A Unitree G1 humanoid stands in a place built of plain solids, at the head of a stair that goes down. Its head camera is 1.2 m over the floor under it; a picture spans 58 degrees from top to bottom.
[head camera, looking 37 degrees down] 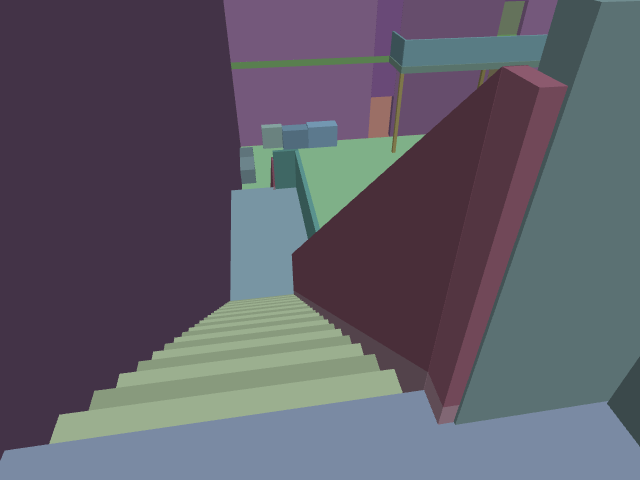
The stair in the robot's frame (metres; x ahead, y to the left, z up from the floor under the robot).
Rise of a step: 0.21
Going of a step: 0.24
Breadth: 1.23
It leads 9 degrees to the left of straight ahead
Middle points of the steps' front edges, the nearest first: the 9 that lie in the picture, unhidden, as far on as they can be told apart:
0.71 0.28 0.00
0.95 0.32 -0.21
1.18 0.35 -0.42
1.42 0.39 -0.63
1.65 0.43 -0.83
1.89 0.47 -1.04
2.12 0.50 -1.25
2.36 0.54 -1.46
2.59 0.58 -1.67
